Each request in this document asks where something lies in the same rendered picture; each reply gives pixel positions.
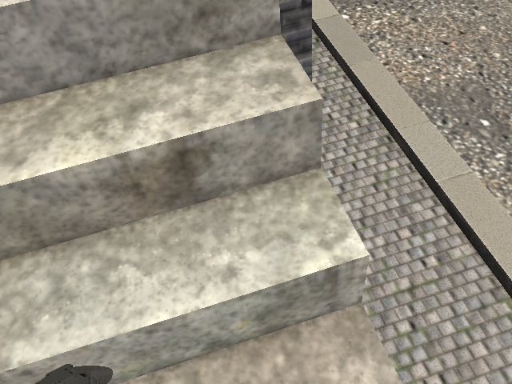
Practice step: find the left robot hand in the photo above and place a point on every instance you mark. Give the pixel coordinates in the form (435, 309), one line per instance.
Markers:
(68, 374)

